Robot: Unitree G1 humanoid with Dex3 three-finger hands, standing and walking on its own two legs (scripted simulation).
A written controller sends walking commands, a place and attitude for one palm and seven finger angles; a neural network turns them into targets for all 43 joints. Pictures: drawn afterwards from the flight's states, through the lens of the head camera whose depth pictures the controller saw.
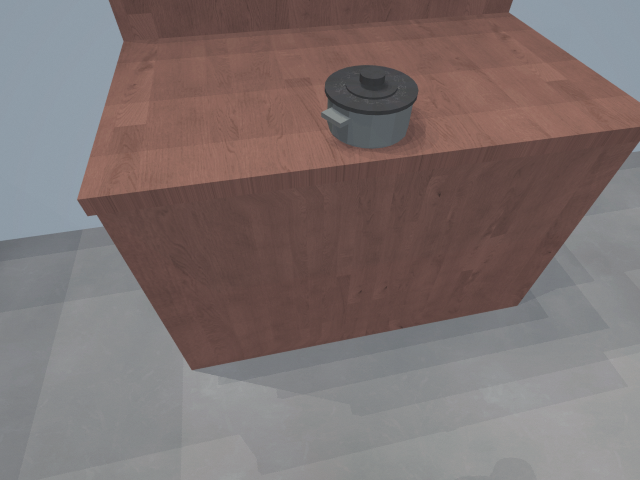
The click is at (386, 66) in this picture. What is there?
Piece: lid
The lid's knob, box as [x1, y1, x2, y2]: [359, 67, 385, 86]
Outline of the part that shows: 360,71 359,79 363,84 374,86 379,85 384,81 385,73 383,70 379,68 367,67 363,68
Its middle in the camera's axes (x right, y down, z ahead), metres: +0.10 -0.31 +0.73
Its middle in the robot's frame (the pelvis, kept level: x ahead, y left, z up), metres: +0.78 -0.06 +0.13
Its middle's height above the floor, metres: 0.90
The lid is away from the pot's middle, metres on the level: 0.00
